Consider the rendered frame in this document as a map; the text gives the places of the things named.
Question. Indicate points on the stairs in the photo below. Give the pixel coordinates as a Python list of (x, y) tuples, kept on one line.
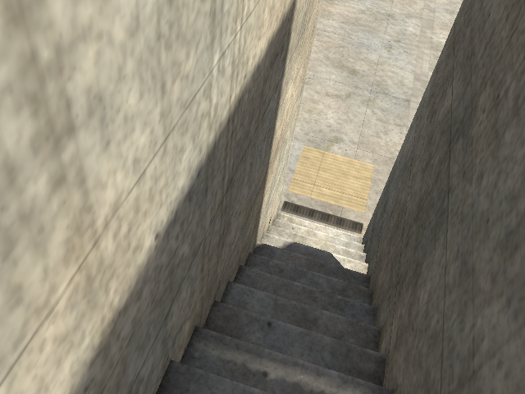
[(297, 319)]

